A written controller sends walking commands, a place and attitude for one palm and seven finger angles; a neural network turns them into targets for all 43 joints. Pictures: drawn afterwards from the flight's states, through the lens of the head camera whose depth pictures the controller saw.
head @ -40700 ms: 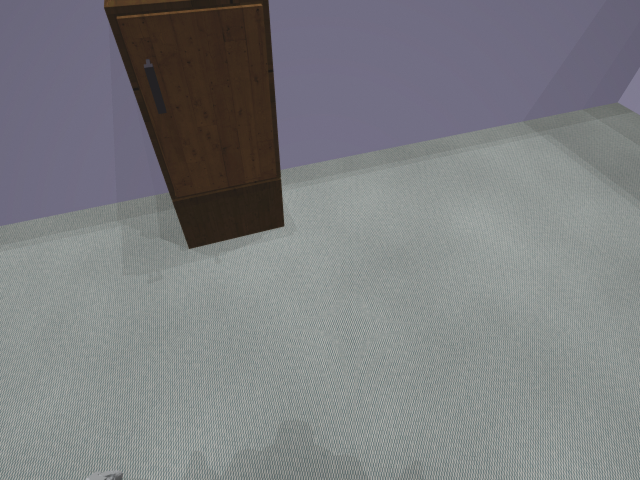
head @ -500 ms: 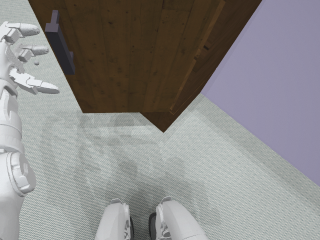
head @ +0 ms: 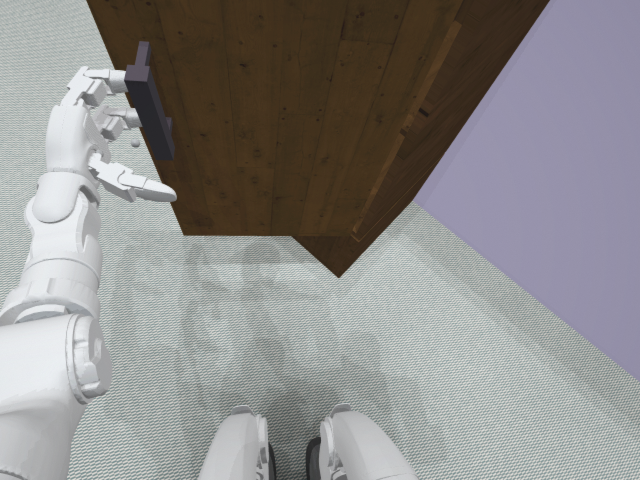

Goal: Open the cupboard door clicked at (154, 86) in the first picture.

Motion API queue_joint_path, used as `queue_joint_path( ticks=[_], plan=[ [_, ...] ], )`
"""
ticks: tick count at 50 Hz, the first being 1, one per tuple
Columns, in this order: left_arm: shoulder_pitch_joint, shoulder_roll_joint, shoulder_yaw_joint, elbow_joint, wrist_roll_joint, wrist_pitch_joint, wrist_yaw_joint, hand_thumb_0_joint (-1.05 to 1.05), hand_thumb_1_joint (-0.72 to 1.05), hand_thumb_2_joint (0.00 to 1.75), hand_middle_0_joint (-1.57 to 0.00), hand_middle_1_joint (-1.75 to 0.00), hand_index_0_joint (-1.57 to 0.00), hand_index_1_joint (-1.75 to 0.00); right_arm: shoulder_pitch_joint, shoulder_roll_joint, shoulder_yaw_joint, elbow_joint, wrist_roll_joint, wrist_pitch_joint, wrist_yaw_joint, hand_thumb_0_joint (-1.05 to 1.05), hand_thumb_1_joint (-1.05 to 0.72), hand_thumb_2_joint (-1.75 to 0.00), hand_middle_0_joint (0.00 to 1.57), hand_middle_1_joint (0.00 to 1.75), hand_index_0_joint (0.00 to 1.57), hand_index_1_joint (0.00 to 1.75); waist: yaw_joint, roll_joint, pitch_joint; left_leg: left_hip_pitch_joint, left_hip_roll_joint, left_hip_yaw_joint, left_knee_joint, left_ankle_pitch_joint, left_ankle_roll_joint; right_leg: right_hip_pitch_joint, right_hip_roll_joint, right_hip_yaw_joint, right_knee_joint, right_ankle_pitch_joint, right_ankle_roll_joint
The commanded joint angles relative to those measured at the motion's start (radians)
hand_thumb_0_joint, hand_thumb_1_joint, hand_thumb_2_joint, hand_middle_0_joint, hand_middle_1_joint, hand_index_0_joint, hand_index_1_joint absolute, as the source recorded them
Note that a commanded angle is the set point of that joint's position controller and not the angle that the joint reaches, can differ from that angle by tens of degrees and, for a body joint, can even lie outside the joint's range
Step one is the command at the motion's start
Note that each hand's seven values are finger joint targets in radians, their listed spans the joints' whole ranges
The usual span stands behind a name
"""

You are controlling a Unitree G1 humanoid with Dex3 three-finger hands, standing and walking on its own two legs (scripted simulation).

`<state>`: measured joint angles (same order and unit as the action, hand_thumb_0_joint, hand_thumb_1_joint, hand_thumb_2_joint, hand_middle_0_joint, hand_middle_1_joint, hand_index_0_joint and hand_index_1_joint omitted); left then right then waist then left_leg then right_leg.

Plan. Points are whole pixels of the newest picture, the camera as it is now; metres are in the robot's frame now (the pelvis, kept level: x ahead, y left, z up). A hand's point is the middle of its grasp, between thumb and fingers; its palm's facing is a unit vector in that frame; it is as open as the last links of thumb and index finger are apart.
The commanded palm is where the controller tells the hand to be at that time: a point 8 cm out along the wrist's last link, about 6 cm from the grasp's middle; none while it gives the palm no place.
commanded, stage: slide the fingers in behind the handle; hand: left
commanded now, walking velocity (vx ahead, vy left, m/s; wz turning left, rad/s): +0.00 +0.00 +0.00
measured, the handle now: (155, 105) +0.55 +0.17 +0.06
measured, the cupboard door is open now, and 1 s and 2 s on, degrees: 45 45 52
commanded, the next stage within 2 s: close the thumb around the handle in 0.74 s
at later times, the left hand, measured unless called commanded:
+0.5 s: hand (163, 140) +0.51 +0.16 +0.05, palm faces +0.01 -1.00 -0.02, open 14.0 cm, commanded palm +0.49 +0.20 +0.05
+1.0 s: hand (166, 138) +0.51 +0.16 +0.05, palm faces +0.00 -1.00 -0.02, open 13.2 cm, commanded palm +0.49 +0.20 +0.05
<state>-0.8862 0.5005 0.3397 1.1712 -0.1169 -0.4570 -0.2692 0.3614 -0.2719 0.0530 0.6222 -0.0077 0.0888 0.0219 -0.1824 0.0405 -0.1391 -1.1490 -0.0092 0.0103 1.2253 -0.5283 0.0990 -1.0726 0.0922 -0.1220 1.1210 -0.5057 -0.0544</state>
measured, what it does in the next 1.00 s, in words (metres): stands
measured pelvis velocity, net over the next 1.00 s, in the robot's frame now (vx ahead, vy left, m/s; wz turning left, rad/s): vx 0.00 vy -0.02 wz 0.00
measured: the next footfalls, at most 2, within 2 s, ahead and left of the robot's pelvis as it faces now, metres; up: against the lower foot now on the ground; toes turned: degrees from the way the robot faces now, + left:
none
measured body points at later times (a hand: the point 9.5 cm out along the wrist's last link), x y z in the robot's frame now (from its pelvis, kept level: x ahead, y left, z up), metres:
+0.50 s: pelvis +0.00 -0.01 +0.00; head +0.14 +0.02 +0.42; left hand +0.50 +0.21 +0.05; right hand +0.00 -0.27 -0.11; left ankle +0.02 +0.05 -0.63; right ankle +0.01 -0.10 -0.63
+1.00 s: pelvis +0.00 -0.02 +0.00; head +0.14 +0.00 +0.42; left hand +0.51 +0.21 +0.05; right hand +0.01 -0.29 -0.11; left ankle +0.02 +0.05 -0.63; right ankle +0.01 -0.10 -0.63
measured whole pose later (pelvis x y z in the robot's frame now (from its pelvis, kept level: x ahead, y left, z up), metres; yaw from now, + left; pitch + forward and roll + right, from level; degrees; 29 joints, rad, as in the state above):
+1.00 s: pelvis +0.00 -0.02 +0.00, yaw +0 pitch +26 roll -4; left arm -0.91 0.50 0.36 1.20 -0.09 -0.47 -0.21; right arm 0.37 -0.28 0.05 0.61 -0.01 0.07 0.02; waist -0.20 0.04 -0.14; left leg -1.16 0.00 0.01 1.24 -0.53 0.07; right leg -1.10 0.10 -0.12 1.16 -0.51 -0.09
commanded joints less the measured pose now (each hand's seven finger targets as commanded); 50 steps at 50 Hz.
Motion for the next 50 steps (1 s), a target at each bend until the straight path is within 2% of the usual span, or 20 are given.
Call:
queue_joint_path(
  ticks=[1,4,6,7,10,12,13,17,18,19,23,28,31,34,35,39,42,44,47,50],
  plan=[
    [-0.453,0.242,0.045,-0.198,0.001,-0.082,0.029,0.0,-0.5,0.3,-0.3,-1.2,-0.3,-1.2,0.187,-0.208,-0.071,-0.041,-0.003,-0.013,-0.009,0.0,-0.9,-0.9,0.2,0.3,0.2,0.3,-0.017,0.164,-0.482,0.542,0.05,-0.18,-0.14,0.46,-0.091,0.035,-0.018,0.078,-0.093,0.245,0.014],
    [-0.452,0.202,0.018,-0.215,0.011,-0.092,0.038,0.0,-0.5,0.3,-0.3,-1.2,-0.3,-1.2,0.184,-0.199,-0.073,-0.048,-0.005,-0.014,-0.003,0.0,-0.9,-0.9,0.2,0.3,0.2,0.3,-0.026,0.159,-0.505,0.539,0.047,-0.166,-0.128,0.471,-0.085,0.06,-0.018,0.084,-0.095,0.271,0.018],
    [-0.446,0.224,0.029,-0.219,0.015,-0.1,0.039,0.0,-0.5,0.3,-0.3,-1.2,-0.3,-1.2,0.189,-0.204,-0.074,-0.043,-0.006,-0.011,-0.002,0.0,-0.9,-0.9,0.2,0.3,0.2,0.3,-0.018,0.179,-0.527,0.562,0.052,-0.174,-0.124,0.518,-0.094,0.051,-0.017,0.081,-0.084,0.289,0.015],
    [-0.473,0.173,-0.015,-0.247,0.012,-0.103,0.035,0.0,-0.5,0.3,-0.3,-1.2,-0.3,-1.2,0.184,-0.198,-0.075,-0.045,-0.005,-0.01,0.0,0.0,-0.9,-0.9,0.2,0.3,0.2,0.3,-0.029,0.198,-0.535,0.589,0.055,-0.182,-0.125,0.526,-0.098,0.033,-0.017,0.08,-0.086,0.285,0.016],
    [-0.456,0.138,-0.016,-0.228,-0.009,-0.094,0.039,0.0,-0.5,0.3,-0.3,-1.2,-0.3,-1.2,0.194,-0.198,-0.081,-0.038,-0.005,-0.01,0.001,0.0,-0.9,-0.9,0.2,0.3,0.2,0.3,-0.034,0.166,-0.524,0.586,0.054,-0.184,-0.125,0.529,-0.093,0.037,-0.015,0.076,-0.091,0.288,0.017],
    [-0.428,0.172,0.011,-0.185,-0.003,-0.078,0.05,0.0,-0.5,0.3,-0.3,-1.2,-0.3,-1.2,0.192,-0.202,-0.078,-0.037,-0.002,-0.005,0.001,0.0,-0.9,-0.9,0.2,0.3,0.2,0.3,-0.025,0.137,-0.493,0.534,0.049,-0.169,-0.132,0.478,-0.086,0.059,-0.016,0.081,-0.097,0.277,0.018],
    [-0.437,0.133,-0.02,-0.172,0.001,-0.071,0.054,0.0,-0.5,0.3,-0.3,-1.2,-0.3,-1.2,0.187,-0.196,-0.076,-0.038,-0.002,-0.007,0.003,0.0,-0.9,-0.9,0.2,0.3,0.2,0.3,-0.036,0.129,-0.461,0.51,0.046,-0.166,-0.138,0.436,-0.082,0.052,-0.017,0.081,-0.104,0.257,0.02],
    [-0.468,0.159,0.0,-0.197,0.017,-0.09,0.086,0.0,-0.5,0.3,-0.3,-1.2,-0.3,-1.2,0.189,-0.195,-0.076,-0.04,-0.008,-0.015,0.004,0.0,-0.9,-0.9,0.2,0.3,0.2,0.3,-0.03,0.138,-0.486,0.5,0.041,-0.16,-0.134,0.41,-0.077,0.061,-0.02,0.089,-0.099,0.25,0.018],
    [-0.457,0.193,0.027,-0.197,0.022,-0.096,0.093,0.0,-0.5,0.3,-0.3,-1.2,-0.3,-1.2,0.192,-0.198,-0.076,-0.041,-0.009,-0.015,0.004,0.0,-0.9,-0.9,0.2,0.3,0.2,0.3,-0.019,0.137,-0.487,0.496,0.041,-0.159,-0.136,0.413,-0.078,0.075,-0.02,0.09,-0.098,0.254,0.016],
    [-0.462,0.177,0.01,-0.21,0.024,-0.102,0.095,0.0,-0.5,0.3,-0.3,-1.2,-0.3,-1.2,0.187,-0.195,-0.075,-0.047,-0.009,-0.016,0.006,0.0,-0.9,-0.9,0.2,0.3,0.2,0.3,-0.022,0.156,-0.499,0.5,0.039,-0.154,-0.133,0.421,-0.078,0.077,-0.02,0.093,-0.096,0.262,0.016],
    [-0.457,0.197,0.019,-0.171,0.035,-0.104,0.093,0.0,-0.5,0.3,-0.3,-1.2,-0.3,-1.2,0.191,-0.197,-0.073,-0.041,-0.007,-0.016,0.005,0.0,-0.9,-0.9,0.2,0.3,0.2,0.3,-0.031,0.112,-0.471,0.439,0.034,-0.139,-0.124,0.382,-0.066,0.103,-0.019,0.103,-0.1,0.262,0.02],
    [-0.503,0.175,-0.011,-0.171,0.025,-0.092,0.076,0.0,-0.5,0.3,-0.3,-1.2,-0.3,-1.2,0.193,-0.197,-0.071,-0.04,-0.004,-0.021,-0.001,0.0,-0.9,-0.9,0.2,0.3,0.2,0.3,-0.049,0.123,-0.478,0.424,0.032,-0.137,-0.117,0.364,-0.059,0.104,-0.021,0.11,-0.102,0.261,0.022],
    [-0.513,0.16,-0.021,-0.192,0.018,-0.095,0.068,0.0,-0.5,0.3,-0.3,-1.2,-0.3,-1.2,0.194,-0.196,-0.075,-0.037,-0.005,-0.025,-0.002,0.0,-0.9,-0.9,0.2,0.3,0.2,0.3,-0.049,0.156,-0.512,0.47,0.035,-0.141,-0.111,0.4,-0.063,0.084,-0.023,0.108,-0.098,0.279,0.021],
    [-0.486,0.171,-0.006,-0.206,0.013,-0.093,0.067,0.0,-0.5,0.3,-0.3,-1.2,-0.3,-1.2,0.196,-0.197,-0.078,-0.035,-0.005,-0.023,0.0,0.0,-0.9,-0.9,0.2,0.3,0.2,0.3,-0.037,0.146,-0.531,0.479,0.036,-0.14,-0.11,0.421,-0.064,0.105,-0.021,0.107,-0.098,0.295,0.02],
    [-0.482,0.145,-0.021,-0.202,0.008,-0.094,0.065,0.0,-0.5,0.3,-0.3,-1.2,-0.3,-1.2,0.198,-0.192,-0.077,-0.037,-0.005,-0.024,0.0,0.0,-0.9,-0.9,0.2,0.3,0.2,0.3,-0.039,0.152,-0.527,0.48,0.032,-0.137,-0.107,0.438,-0.062,0.103,-0.019,0.108,-0.096,0.31,0.019],
    [-0.459,0.199,0.014,-0.166,0.014,-0.076,0.072,0.0,-0.5,0.3,-0.3,-1.2,-0.3,-1.2,0.194,-0.194,-0.071,-0.04,0.0,-0.019,-0.003,0.0,-0.9,-0.9,0.2,0.3,0.2,0.3,-0.032,0.109,-0.476,0.384,0.026,-0.115,-0.111,0.372,-0.053,0.159,-0.022,0.122,-0.109,0.298,0.024],
    [-0.448,0.215,0.029,-0.172,0.018,-0.081,0.076,0.0,-0.5,0.3,-0.3,-1.2,-0.3,-1.2,0.192,-0.191,-0.07,-0.046,-0.001,-0.022,-0.002,0.0,-0.9,-0.9,0.2,0.3,0.2,0.3,-0.026,0.115,-0.498,0.384,0.024,-0.109,-0.104,0.383,-0.051,0.174,-0.022,0.128,-0.107,0.315,0.025],
    [-0.462,0.214,0.02,-0.167,0.015,-0.075,0.07,0.0,-0.39,0.35,-0.31,-1.21,-0.31,-1.21,0.188,-0.19,-0.067,-0.048,0.002,-0.023,-0.004,0.0,-0.9,-0.9,0.2,0.3,0.2,0.3,-0.039,0.091,-0.461,0.337,0.023,-0.098,-0.102,0.352,-0.045,0.195,-0.024,0.14,-0.117,0.312,0.029],
    [-0.453,0.246,0.045,-0.19,0.01,-0.081,0.058,0.0,-0.22,0.42,-0.32,-1.23,-0.32,-1.23,0.188,-0.191,-0.067,-0.053,0.002,-0.026,-0.006,0.0,-0.9,-0.9,0.2,0.3,0.2,0.3,-0.019,0.13,-0.515,0.353,0.021,-0.095,-0.095,0.385,-0.047,0.215,-0.026,0.144,-0.104,0.344,0.026],
    [-0.446,0.223,0.033,-0.21,-0.002,-0.084,0.046,0.0,-0.05,0.49,-0.33,-1.25,-0.33,-1.25,0.189,-0.187,-0.068,-0.057,0.003,-0.028,-0.006,0.0,-0.9,-0.9,0.2,0.3,0.2,0.3,-0.024,0.127,-0.525,0.375,0.022,-0.097,-0.095,0.418,-0.046,0.221,-0.024,0.142,-0.1,0.378,0.027]
  ],
)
